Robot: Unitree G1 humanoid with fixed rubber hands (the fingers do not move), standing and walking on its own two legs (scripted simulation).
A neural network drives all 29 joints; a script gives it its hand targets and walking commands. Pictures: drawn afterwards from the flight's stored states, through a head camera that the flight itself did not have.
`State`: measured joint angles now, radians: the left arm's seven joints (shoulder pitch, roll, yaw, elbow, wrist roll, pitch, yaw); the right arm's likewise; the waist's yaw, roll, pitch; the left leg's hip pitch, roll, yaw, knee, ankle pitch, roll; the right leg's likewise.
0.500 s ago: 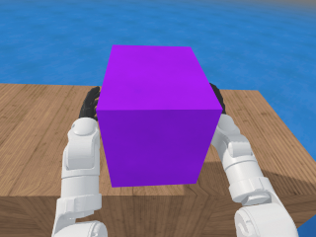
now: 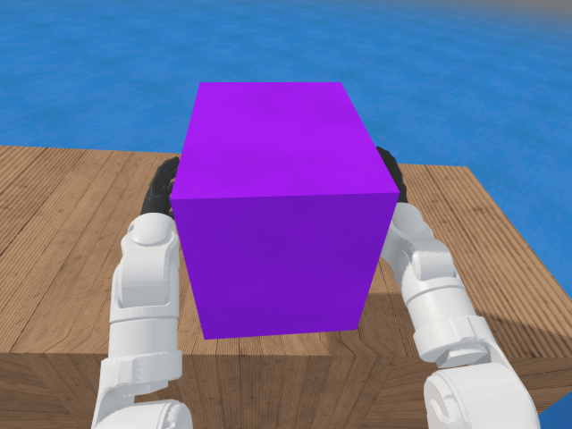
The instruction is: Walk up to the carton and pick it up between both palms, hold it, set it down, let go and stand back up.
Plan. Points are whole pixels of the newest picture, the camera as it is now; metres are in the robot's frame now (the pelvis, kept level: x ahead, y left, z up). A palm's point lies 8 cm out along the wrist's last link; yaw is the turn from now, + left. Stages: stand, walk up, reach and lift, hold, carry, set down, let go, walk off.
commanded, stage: hold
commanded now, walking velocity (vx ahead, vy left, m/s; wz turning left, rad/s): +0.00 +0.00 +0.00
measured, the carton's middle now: (276, 203) +0.40 +0.00 +0.15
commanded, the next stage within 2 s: set down in 0.74 s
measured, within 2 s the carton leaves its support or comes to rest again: neither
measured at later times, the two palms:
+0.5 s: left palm (160, 215) +0.35 +0.16 +0.17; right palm (392, 205) +0.36 -0.15 +0.18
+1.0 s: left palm (159, 206) +0.36 +0.16 +0.19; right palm (391, 195) +0.37 -0.15 +0.19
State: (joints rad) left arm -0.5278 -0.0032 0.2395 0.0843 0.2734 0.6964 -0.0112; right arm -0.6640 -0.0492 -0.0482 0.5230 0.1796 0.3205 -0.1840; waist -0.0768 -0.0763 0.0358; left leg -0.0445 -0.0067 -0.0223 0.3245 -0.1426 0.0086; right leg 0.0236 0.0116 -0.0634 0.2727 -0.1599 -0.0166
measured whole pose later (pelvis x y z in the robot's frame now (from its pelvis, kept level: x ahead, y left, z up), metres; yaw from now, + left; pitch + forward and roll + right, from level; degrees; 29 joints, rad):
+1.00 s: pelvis +0.00 +0.00 +0.00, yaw -1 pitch -9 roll +0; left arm -0.56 -0.02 0.27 0.16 0.30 0.60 -0.01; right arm -0.69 -0.02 -0.12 0.58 0.10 0.23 -0.14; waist -0.05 -0.06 0.03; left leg -0.02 -0.01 -0.01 0.32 -0.15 0.01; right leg 0.04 0.01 -0.05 0.29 -0.17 -0.02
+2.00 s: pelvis +0.01 -0.02 +0.00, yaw +0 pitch -2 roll +0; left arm -0.53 -0.08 0.29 0.47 0.29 0.26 0.07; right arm -0.71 -0.03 -0.25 0.94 -0.06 -0.15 -0.03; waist 0.04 -0.06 0.02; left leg -0.13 0.02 -0.01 0.29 -0.13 -0.03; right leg -0.08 0.04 -0.08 0.27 -0.17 -0.05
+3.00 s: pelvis +0.02 -0.04 +0.00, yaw -3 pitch +12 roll +0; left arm -0.59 -0.14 0.45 0.71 0.29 0.02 0.13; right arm -0.86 -0.08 -0.38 1.15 -0.22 -0.25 0.05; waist 0.11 -0.02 -0.08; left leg -0.38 0.06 0.04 0.29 -0.12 -0.04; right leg -0.36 0.06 -0.05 0.31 -0.16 -0.07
